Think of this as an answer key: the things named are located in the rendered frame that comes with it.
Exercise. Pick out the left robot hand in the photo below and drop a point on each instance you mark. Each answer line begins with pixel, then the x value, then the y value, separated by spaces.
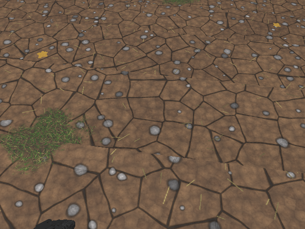
pixel 56 224

